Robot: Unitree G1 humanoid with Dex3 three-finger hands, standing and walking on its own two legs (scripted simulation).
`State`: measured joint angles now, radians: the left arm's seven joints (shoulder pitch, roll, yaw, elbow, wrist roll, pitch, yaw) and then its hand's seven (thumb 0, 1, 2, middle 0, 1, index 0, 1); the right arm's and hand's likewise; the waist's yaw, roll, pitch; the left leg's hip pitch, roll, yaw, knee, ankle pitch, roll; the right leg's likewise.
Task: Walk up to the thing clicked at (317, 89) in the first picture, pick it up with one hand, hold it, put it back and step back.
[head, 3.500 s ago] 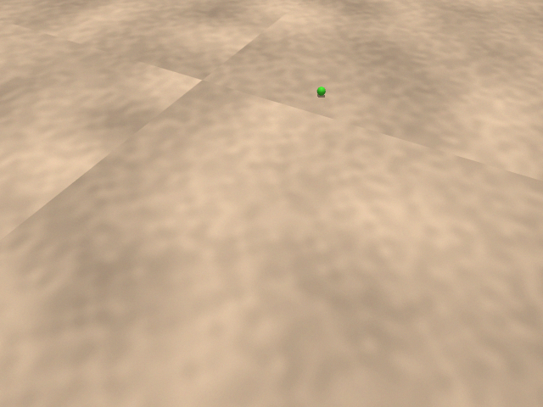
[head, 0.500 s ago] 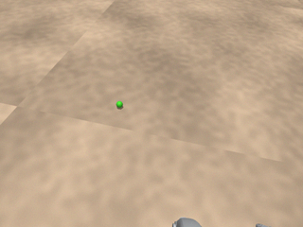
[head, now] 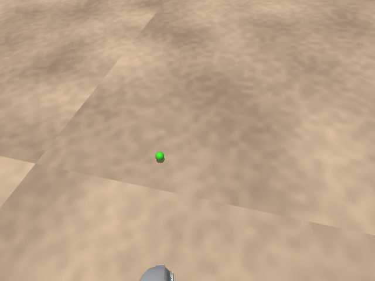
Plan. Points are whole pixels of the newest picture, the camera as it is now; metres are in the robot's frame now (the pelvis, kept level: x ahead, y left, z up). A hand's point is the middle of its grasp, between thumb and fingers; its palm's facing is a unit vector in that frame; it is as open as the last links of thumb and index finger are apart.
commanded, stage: walk up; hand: left
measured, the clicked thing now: (159, 156) +0.95 +0.27 -0.75
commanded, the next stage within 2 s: none
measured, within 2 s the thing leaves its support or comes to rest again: neither
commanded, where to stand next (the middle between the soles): +0.60 +0.05 m, yaw -1 degrees
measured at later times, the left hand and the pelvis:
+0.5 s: hand (83, 234) +0.26 +0.32 -0.15, palm faces -0.08 -0.94 -0.34, open 7.3 cm; pelvis +0.20 +0.04 +0.00, yaw +0 degrees
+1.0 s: hand (97, 182) +0.42 +0.32 -0.15, palm faces -0.02 -0.92 -0.40, open 7.4 cm; pelvis +0.38 +0.04 -0.02, yaw +0 degrees
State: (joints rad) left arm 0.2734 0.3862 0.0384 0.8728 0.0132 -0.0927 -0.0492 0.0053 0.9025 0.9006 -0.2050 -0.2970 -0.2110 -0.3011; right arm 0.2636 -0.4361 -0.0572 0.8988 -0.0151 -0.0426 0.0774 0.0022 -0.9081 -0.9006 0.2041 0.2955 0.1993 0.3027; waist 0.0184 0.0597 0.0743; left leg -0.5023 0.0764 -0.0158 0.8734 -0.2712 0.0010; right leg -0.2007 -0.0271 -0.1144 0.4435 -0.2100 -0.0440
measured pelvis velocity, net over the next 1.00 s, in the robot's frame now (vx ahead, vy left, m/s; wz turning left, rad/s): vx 0.38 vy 0.04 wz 0.01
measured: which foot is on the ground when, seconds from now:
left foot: up 0.00-0.18, down 0.20-0.64, up 0.66-0.98, down 1.00-1.00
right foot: down 0.00-0.22, up 0.24-0.60, down 0.62-1.00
